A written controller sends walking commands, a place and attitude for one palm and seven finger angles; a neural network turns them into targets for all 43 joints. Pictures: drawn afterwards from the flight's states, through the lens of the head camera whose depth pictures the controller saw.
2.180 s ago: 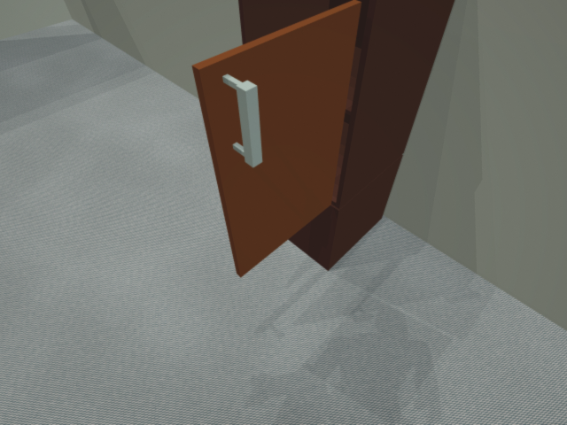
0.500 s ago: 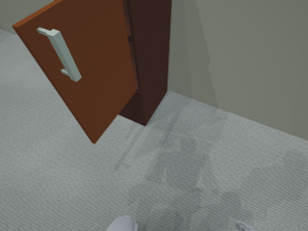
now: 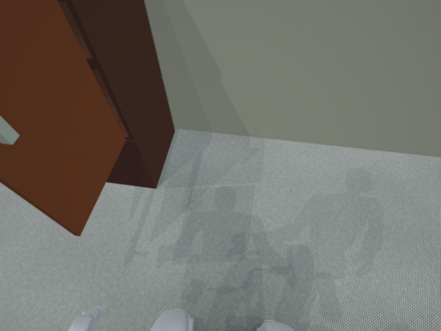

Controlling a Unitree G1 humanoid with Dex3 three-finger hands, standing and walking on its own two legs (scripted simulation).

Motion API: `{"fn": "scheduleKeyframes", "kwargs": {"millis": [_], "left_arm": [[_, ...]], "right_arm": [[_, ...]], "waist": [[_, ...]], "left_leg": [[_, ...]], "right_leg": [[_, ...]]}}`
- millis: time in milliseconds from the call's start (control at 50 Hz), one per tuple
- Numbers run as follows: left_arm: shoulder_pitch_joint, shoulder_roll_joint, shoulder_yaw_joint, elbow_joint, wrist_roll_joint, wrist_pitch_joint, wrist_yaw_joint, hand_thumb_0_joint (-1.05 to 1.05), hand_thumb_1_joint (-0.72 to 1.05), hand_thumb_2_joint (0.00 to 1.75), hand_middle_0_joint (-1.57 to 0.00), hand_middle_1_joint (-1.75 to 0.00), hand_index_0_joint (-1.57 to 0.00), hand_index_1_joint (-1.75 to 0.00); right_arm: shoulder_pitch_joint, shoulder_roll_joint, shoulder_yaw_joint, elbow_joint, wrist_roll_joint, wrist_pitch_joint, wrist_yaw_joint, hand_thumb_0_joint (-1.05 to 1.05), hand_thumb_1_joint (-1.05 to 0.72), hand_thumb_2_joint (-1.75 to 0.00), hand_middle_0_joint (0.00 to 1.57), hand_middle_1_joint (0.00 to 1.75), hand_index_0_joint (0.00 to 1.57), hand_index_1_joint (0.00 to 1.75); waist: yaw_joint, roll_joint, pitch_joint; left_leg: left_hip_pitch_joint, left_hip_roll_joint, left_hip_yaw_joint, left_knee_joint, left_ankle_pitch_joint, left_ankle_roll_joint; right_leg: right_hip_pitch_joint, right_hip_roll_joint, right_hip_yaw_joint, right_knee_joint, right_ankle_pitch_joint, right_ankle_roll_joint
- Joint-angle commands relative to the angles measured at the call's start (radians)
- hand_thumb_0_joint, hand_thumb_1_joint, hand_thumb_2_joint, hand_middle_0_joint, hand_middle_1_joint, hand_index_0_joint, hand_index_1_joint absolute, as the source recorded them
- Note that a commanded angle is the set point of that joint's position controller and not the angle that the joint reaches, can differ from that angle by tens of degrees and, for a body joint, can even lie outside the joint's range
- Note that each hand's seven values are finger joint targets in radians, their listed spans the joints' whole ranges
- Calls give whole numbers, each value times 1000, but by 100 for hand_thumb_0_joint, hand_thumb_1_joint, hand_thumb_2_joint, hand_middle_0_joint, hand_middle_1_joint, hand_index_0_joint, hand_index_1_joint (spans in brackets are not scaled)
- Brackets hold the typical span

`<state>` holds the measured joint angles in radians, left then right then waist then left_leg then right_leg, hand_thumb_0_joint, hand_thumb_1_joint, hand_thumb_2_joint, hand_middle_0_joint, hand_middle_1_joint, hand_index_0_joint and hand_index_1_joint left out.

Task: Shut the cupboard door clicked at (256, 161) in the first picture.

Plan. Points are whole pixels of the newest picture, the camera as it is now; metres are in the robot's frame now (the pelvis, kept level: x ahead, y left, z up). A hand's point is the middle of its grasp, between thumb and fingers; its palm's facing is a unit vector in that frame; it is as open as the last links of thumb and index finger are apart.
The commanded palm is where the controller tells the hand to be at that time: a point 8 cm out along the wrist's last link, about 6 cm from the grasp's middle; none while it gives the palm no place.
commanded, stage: walk to a spot facing it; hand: left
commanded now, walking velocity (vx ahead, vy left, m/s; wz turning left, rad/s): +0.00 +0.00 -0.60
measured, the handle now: out of the picture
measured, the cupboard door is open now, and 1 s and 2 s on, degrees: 89 89 89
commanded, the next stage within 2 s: turn to face it in 1.52 s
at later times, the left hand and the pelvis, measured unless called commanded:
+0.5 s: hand (182, 256) +0.27 +0.11 -0.14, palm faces -0.37 -0.91 -0.19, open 7.4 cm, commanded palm none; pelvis +0.07 -0.03 +0.01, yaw -19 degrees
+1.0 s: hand (237, 197) +0.43 -0.01 -0.15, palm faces -0.54 -0.83 -0.15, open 7.4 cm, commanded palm none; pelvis +0.25 -0.11 +0.02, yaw -34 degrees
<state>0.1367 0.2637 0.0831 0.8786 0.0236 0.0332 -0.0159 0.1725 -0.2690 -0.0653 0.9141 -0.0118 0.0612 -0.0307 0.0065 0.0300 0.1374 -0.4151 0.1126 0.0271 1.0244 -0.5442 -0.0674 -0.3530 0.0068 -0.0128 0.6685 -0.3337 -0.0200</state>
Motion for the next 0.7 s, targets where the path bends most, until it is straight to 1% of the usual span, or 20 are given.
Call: {"fn": "scheduleKeyframes", "kwargs": {"millis": [0, 60, 120, 140, 160, 180, 200, 240, 280, 380, 420, 440, 460, 480, 500, 520, 540, 580, 600, 680], "left_arm": [[41, 182, 37, -50, 5, -11, 37, 0, 90, 90, -20, -30, -20, -30], [22, 194, 37, -50, 7, -6, 28, 0, 90, 90, -20, -30, -20, -30], [-26, 171, 34, -49, 0, 0, 14, 0, 90, 90, -20, -30, -20, -30], [-37, 119, 22, -66, -6, 3, 5, 0, 90, 90, -20, -30, -20, -30], [-48, 45, 6, -96, -14, 7, -7, 0, 90, 90, -20, -30, -20, -30], [-134, 76, 20, -140, -10, -4, -21, 0, 90, 90, -20, -30, -20, -30], [-145, 80, 21, -141, 2, -15, -34, 0, 90, 90, -20, -30, -20, -30], [-122, 45, 23, -94, 10, -18, -49, 0, 90, 90, -20, -30, -20, -30], [-115, 17, 9, -82, 5, -13, -61, 0, 90, 90, -20, -30, -20, -30], [-167, -1, -2, -82, 1, -20, -64, 0, 90, 90, -20, -30, -20, -30], [-129, 15, 4, -67, 3, -25, -62, 0, 90, 90, -20, -30, -20, -30], [-52, 31, 11, -38, 5, -32, -58, 0, 90, 90, -20, -30, -20, -30], [119, 102, 30, 17, 7, -45, -48, 0, 90, 90, -20, -30, -20, -30], [298, 258, 73, 65, 9, -59, -24, 0, 90, 90, -20, -30, -20, -30], [336, 279, 75, 79, -16, -52, -3, 0, 90, 90, -20, -30, -20, -30], [233, 260, 64, 55, -13, -47, 7, 0, 90, 90, -20, -30, -20, -30], [134, 189, 48, 24, -4, -50, 13, 0, 90, 90, -20, -30, -20, -30], [42, 136, 33, 5, 4, -63, 15, 0, 90, 90, -20, -30, -20, -30], [23, 138, 34, 8, 8, -68, 13, 0, 90, 90, -20, -30, -20, -30], [17, 147, 41, 27, 5, -73, -5, 0, 90, 90, -20, -30, -20, -30]], "right_arm": [[-26, -56, -7, -103, 6, -36, 3, 0, -90, -90, 20, 30, 20, 30], [15, -31, -4, -83, 6, -34, 8, 0, -90, -90, 20, 30, 20, 30], [138, -45, -4, -50, -1, -53, 5, 0, -90, -90, 20, 30, 20, 30], [199, -100, -13, -34, -9, -66, -4, 0, -90, -90, 20, 30, 20, 30], [266, -216, -34, -23, -35, -77, -9, 0, -90, -90, 20, 30, 20, 30], [262, -255, -40, -31, -32, -84, -25, 0, -90, -90, 20, 30, 20, 30], [227, -243, -34, -51, -36, -95, -12, 0, -90, -90, 20, 30, 20, 30], [157, -158, -13, -47, -33, -106, -5, 0, -90, -90, 20, 30, 20, 30], [175, -128, -3, -31, -32, -111, -7, 0, -90, -90, 20, 30, 20, 30], [251, -143, -15, 5, -33, -106, 4, 0, -90, -90, 20, 30, 20, 30], [231, -147, -17, 6, -33, -100, 8, 0, -90, -90, 20, 30, 20, 30], [216, -144, -16, 2, -28, -99, 10, 0, -90, -90, 20, 30, 20, 30], [175, -126, -11, -16, -15, -102, 18, 0, -90, -90, 20, 30, 20, 30], [87, -36, 13, -86, 8, -104, 30, 0, -90, -90, 20, 30, 20, 30], [-18, -74, 3, -123, -3, -101, 23, 0, -90, -90, 20, 30, 20, 30], [3, -63, -2, -119, 4, -98, 25, 0, -90, -90, 20, 30, 20, 30], [-5, -71, -7, -99, -6, -96, 26, 0, -90, -90, 20, 30, 20, 30], [34, -47, -10, -64, -14, -83, 32, 0, -90, -90, 20, 30, 20, 30], [67, -27, -8, -54, -13, -84, 36, 0, -90, -90, 20, 30, 20, 30], [105, -6, -4, -33, -12, -99, 43, 0, -90, -90, 20, 30, 20, 30]], "waist": [[8, -208, -216], [-5, -162, -189], [-61, -164, -175], [-89, -16, -159], [-118, 323, -145], [-115, 202, -102], [-89, 86, -100], [-40, 130, -47], [-39, 168, -73], [-73, 167, -103], [-50, 169, -115], [-5, 113, -142], [84, -17, -214], [160, -389, -267], [181, -255, -208], [113, -218, -163], [71, -245, -106], [1, -220, -87], [-20, -224, -119], [-47, -161, -121]], "left_leg": [[-75, -21, -15, 24, 38, -5], [41, -64, 27, -179, 99, -1], [276, -92, 59, -476, 202, 14], [403, 7, -54, -641, 102, 50], [450, 304, -452, -832, -168, 155], [308, 446, -557, -923, -228, 252], [270, 436, -590, -899, -174, 279], [244, 285, -287, -856, 40, 193], [283, 217, -87, -810, 222, 153], [277, 233, 64, -758, 341, 137], [261, 237, 103, -691, 333, 119], [211, 206, 140, -560, 392, 93], [33, 149, 217, -309, 446, 51], [-337, -15, 269, 66, -28, -10], [-420, 4, 51, 200, -106, 2], [-414, 52, 2, 230, -63, 0], [-360, 70, -21, 178, 15, -2], [-192, 57, -1, 51, 111, -8], [-118, 39, 18, -40, 132, -5], [90, -43, 106, -341, 257, -1]], "right_leg": [[188, -250, 327, -257, 480, -179], [97, -220, 340, -280, 320, -164], [-61, -146, 340, -277, -93, -105], [-219, -62, 278, -171, -255, -55], [-385, 96, 80, 171, -329, 15], [-384, -3, 65, 343, -271, 26], [-374, -36, 71, 444, -211, 27], [-361, -74, 35, 480, -71, 41], [-305, -81, -16, 372, -26, 51], [-101, -43, -116, 80, -49, 37], [10, -22, -145, -25, -40, 24], [162, 8, -163, -121, 17, 5], [456, -54, -53, -206, -16, -47], [683, -390, 473, -358, -23, -189], [587, -464, 587, -407, 91, -254], [455, -438, 544, -426, -173, -272], [312, -372, 452, -441, -185, -223], [142, -297, 286, -434, -5, -179], [130, -264, 229, -418, 53, -166], [68, -200, 200, -370, -4, -143]]}}
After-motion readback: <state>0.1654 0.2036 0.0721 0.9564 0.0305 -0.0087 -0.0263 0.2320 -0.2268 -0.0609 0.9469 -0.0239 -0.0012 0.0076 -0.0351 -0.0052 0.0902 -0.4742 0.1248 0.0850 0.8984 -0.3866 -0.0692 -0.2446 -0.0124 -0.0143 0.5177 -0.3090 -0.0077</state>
